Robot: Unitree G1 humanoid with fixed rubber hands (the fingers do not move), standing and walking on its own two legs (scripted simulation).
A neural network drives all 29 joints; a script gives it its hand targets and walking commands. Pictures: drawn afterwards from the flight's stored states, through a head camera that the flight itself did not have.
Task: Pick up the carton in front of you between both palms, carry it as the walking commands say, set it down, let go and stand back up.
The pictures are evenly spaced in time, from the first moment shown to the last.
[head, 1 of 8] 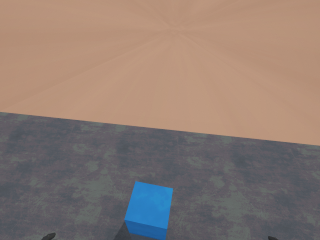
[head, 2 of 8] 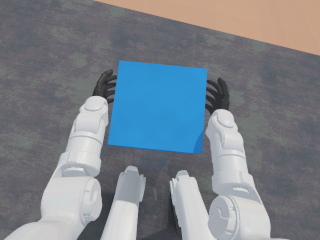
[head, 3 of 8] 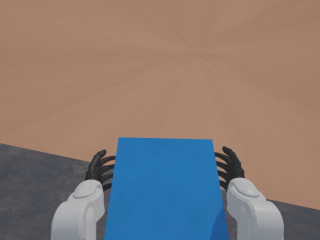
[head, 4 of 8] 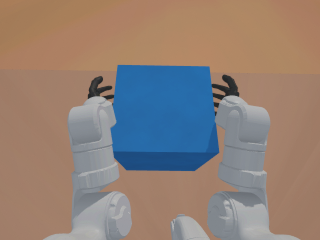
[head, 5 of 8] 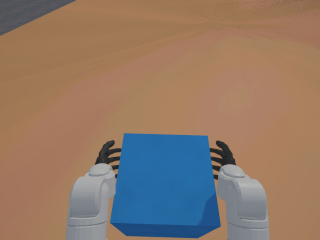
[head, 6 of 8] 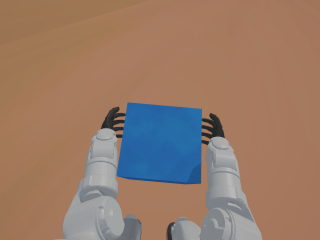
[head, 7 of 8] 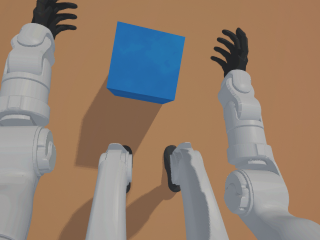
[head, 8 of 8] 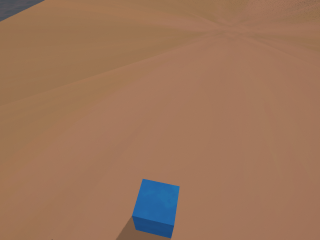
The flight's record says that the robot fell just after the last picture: no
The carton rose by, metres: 1.22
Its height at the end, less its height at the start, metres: +0.50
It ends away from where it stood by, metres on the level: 5.94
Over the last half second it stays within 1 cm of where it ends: yes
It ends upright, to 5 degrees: yes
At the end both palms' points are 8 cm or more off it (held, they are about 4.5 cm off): yes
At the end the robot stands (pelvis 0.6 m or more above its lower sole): yes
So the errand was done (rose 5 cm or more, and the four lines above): yes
